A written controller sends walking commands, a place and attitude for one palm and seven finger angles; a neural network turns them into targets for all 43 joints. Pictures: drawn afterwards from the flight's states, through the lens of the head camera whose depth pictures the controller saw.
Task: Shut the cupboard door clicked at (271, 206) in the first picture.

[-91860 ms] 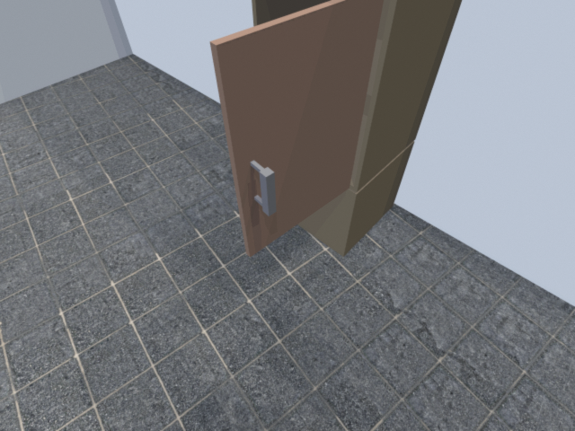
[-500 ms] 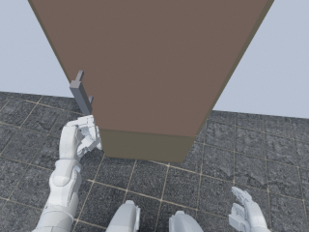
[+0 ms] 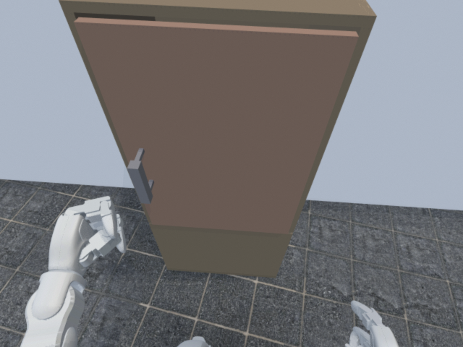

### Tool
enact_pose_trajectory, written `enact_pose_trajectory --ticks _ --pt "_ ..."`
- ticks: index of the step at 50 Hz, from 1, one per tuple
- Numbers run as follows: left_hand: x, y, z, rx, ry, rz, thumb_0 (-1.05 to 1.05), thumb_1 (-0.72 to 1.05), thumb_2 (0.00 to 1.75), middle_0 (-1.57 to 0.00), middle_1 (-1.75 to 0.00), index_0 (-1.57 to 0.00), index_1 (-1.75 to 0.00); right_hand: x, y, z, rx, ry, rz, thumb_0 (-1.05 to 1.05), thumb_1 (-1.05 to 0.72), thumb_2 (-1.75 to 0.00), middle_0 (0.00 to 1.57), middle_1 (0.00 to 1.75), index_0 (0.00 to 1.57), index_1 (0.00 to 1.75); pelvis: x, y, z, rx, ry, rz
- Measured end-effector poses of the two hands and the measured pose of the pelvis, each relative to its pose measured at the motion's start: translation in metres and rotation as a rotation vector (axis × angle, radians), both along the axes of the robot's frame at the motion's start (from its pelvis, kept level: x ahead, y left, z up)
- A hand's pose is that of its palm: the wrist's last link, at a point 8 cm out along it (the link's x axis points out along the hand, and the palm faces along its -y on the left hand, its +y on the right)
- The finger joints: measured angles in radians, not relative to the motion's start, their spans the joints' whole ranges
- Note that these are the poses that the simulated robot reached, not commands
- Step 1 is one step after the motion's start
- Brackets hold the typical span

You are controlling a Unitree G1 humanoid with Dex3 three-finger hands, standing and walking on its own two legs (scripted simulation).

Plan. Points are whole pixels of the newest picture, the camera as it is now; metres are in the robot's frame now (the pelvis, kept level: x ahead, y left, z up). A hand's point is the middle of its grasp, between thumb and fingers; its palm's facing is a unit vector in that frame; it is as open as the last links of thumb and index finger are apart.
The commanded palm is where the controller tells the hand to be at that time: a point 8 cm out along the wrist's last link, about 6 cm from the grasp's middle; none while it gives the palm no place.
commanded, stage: draw the hand back to the body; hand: left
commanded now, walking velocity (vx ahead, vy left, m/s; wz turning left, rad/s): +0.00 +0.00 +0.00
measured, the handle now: (143, 176) +0.47 +0.23 -0.02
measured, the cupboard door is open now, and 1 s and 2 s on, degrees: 0 0 0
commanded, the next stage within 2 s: step back with the hand held close in 1.06 s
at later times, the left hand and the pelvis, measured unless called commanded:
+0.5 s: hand (32, 219) +0.24 +0.26 +0.18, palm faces +0.37 -0.86 -0.35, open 4.7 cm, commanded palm +0.19 +0.30 +0.20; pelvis +0.03 +0.01 +0.05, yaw +0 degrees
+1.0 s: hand (12, 227) +0.21 +0.26 +0.20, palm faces +0.44 -0.81 -0.39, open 7.4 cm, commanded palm +0.17 +0.29 +0.23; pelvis +0.03 -0.01 +0.06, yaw +0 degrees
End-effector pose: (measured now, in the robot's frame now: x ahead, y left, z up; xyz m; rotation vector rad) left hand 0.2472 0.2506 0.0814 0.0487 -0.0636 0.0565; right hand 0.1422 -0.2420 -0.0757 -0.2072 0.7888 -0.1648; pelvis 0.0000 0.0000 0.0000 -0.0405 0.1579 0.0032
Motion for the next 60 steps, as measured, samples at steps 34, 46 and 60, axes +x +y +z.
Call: enact_pose_trajectory --ticks 34,46,60 --pt "-0.067 0.058 0.149 0.410 -0.043 0.397 0.02 0.89 0.89 -0.44 -0.55 -0.44 -0.56 0.074 0.046 0.056 0.082 -0.143 0.122 0.02 -0.90 -0.90 0.20 0.30 0.20 0.30 0.035 0.011 0.054 0.031 -0.197 0.000" --pt "-0.076 0.049 0.140 0.376 -0.009 0.431 0.02 0.89 0.89 -0.23 -0.33 -0.23 -0.34 0.061 0.024 0.051 0.065 -0.106 0.098 0.02 -0.90 -0.90 0.20 0.30 0.20 0.30 0.027 -0.001 0.056 0.039 -0.211 0.003" --pt "-0.079 0.033 0.156 0.414 -0.078 0.412 0.02 0.89 0.89 -0.21 -0.30 -0.21 -0.31 0.056 0.006 0.053 0.069 -0.142 0.066 0.02 -0.90 -0.90 0.20 0.30 0.20 0.30 0.023 -0.015 0.056 0.040 -0.229 -0.003"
